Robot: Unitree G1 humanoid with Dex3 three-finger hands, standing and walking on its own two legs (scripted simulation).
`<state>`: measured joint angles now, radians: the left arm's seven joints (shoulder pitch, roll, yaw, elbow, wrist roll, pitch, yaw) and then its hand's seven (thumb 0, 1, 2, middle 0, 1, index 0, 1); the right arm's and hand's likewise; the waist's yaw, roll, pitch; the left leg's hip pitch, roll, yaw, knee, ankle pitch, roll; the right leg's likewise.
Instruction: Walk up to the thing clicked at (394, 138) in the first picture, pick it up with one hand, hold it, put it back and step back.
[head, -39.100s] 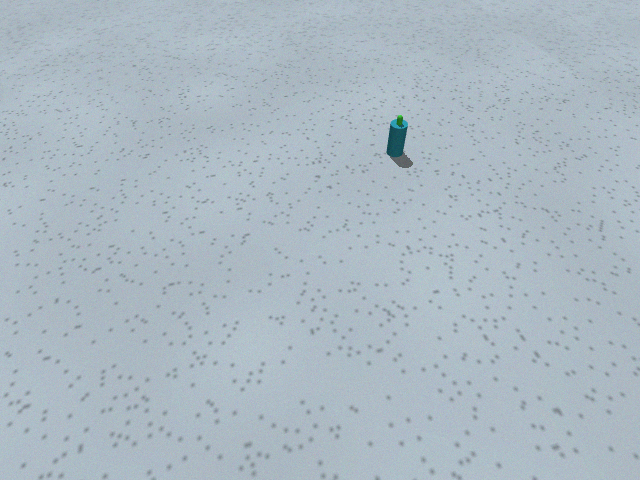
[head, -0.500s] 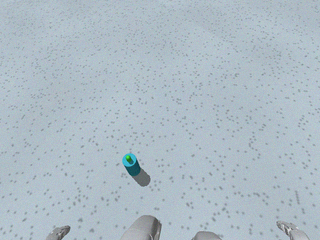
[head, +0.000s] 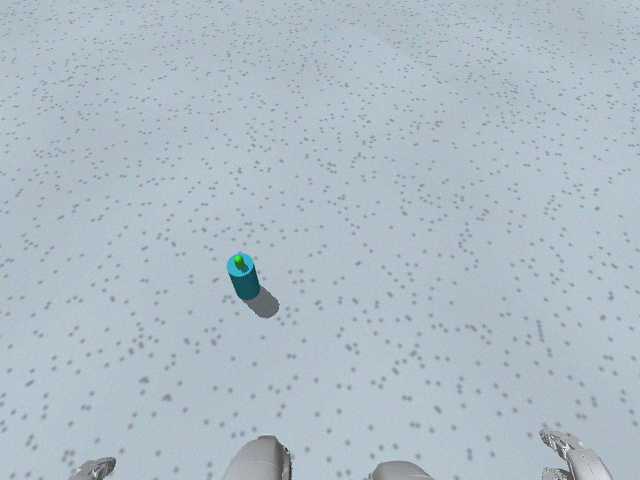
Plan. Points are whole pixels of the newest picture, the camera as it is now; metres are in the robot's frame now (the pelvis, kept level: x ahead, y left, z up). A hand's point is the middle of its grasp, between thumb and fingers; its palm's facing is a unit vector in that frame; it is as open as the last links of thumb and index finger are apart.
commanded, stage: step back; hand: left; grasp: from the side
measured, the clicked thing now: (243, 274) +0.71 +0.28 -0.65
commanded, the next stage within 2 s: stand in 1.58 s
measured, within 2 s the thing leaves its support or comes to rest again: neither
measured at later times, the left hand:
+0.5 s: hand out of the picture -0.08 +0.27 -0.14, palm faces +0.05 -0.91 -0.40, open 7.4 cm
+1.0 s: hand out of the picture -0.21 +0.26 -0.14, palm faces +0.06 -0.93 -0.37, open 7.4 cm
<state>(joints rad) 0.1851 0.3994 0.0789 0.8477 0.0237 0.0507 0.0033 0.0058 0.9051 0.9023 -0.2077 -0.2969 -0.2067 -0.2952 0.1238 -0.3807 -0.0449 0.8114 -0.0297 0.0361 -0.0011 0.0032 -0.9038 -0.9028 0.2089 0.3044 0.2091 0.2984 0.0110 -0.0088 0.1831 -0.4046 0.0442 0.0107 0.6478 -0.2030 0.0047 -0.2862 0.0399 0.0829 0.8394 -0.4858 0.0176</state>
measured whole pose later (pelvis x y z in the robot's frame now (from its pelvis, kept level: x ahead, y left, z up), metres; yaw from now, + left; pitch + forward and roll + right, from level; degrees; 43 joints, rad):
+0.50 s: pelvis -0.18 -0.01 +0.00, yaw +4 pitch -3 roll +0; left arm 0.12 0.40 0.07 0.84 0.02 0.07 0.02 0.01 0.90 0.90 -0.21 -0.30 -0.21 -0.30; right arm 0.19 -0.37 -0.03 0.88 -0.04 0.05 0.01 0.00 -0.91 -0.90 0.21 0.30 0.21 0.30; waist -0.01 -0.03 0.17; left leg -0.31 -0.02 -0.03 0.64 -0.29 0.02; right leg -0.51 0.08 0.12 1.12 -0.50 -0.02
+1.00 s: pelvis -0.23 -0.01 +0.01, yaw +4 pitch -2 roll +1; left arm 0.26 0.39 0.05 0.96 0.04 0.00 -0.02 0.01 0.90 0.90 -0.21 -0.30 -0.21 -0.30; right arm 0.25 -0.37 -0.06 0.98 -0.04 -0.02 0.02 0.01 -0.91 -0.90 0.21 0.30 0.21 0.30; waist 0.03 -0.03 0.07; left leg -0.25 -0.04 0.00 0.54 -0.24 0.01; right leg -0.22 -0.03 0.02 0.65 -0.40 -0.02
